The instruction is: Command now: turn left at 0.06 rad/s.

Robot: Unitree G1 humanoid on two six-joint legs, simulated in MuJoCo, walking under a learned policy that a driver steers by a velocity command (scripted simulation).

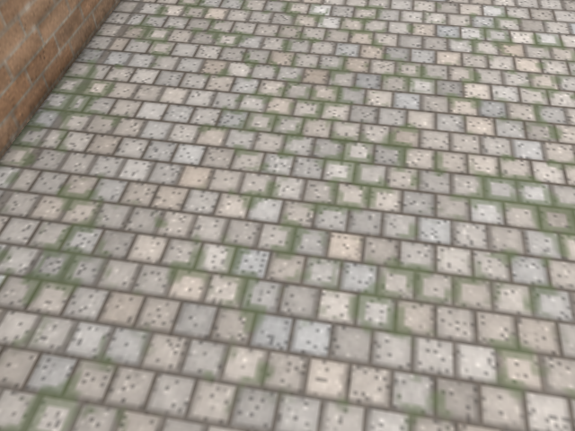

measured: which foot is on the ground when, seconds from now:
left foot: down 0.00-1.00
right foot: down 0.00-1.00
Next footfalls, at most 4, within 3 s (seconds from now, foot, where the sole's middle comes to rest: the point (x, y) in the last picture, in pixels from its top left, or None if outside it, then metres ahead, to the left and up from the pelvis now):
2.12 left None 0.44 0.07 -0.77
2.66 right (376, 335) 0.74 -0.18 -0.77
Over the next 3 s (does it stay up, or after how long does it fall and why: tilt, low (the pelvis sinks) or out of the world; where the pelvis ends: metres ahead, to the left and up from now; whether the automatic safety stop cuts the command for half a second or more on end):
stays up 0.75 -0.11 0.01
